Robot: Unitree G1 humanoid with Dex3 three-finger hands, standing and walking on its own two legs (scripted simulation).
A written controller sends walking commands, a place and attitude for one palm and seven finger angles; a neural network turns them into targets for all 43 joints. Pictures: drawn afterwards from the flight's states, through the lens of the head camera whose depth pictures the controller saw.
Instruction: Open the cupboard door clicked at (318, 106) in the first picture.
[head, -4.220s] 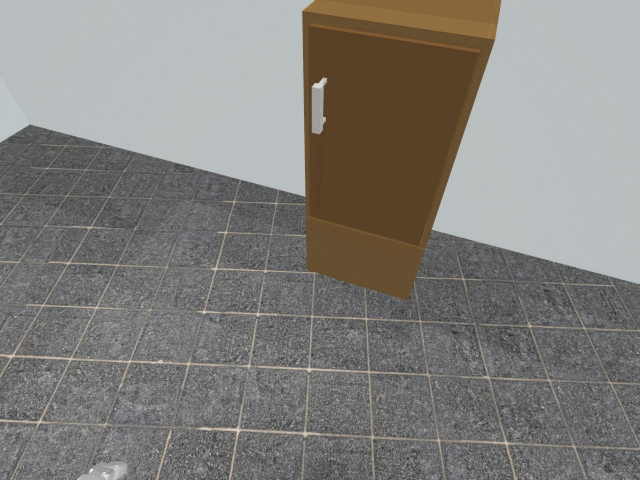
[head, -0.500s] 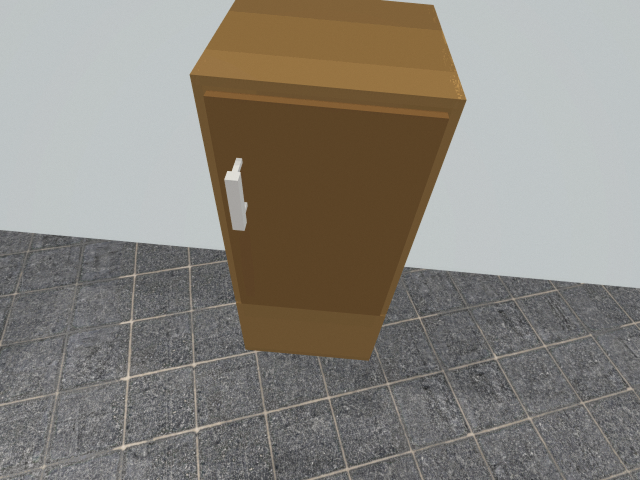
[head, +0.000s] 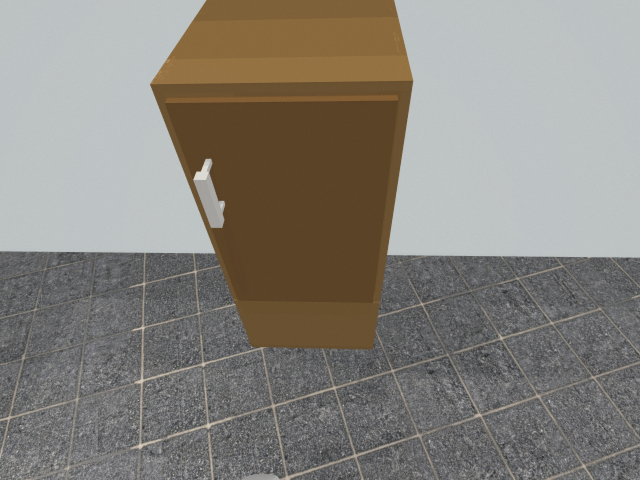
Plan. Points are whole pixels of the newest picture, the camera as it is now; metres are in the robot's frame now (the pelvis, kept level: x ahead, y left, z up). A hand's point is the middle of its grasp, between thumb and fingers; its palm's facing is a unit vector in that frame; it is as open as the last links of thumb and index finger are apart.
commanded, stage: come to a stop and stand still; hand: left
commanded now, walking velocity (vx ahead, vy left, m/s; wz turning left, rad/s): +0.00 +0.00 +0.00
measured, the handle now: (212, 193) +0.59 +0.24 -0.01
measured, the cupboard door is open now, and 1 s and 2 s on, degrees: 0 0 0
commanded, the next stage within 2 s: look again from close up in 0.38 s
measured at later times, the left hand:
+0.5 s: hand out of the picture -0.05 +0.15 -0.17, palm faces +0.05 -0.98 -0.17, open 7.3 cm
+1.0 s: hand out of the picture +0.03 +0.21 -0.16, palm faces +0.04 -0.97 -0.25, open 7.3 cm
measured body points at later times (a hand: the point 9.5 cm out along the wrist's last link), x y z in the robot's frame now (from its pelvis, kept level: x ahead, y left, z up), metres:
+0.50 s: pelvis -0.02 -0.01 +0.01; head -0.02 -0.01 +0.46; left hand -0.05 +0.20 -0.15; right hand -0.04 -0.21 -0.16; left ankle -0.04 +0.12 -0.73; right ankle +0.02 -0.10 -0.73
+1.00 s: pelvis -0.03 +0.01 +0.00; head -0.05 +0.01 +0.45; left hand +0.03 +0.27 -0.14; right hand +0.02 -0.23 -0.14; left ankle -0.04 +0.12 -0.73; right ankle +0.02 -0.10 -0.73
